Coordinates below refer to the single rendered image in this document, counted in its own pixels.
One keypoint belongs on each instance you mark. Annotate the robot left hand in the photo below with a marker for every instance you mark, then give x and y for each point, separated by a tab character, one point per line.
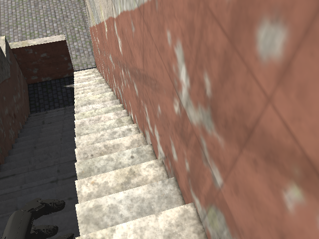
20	223

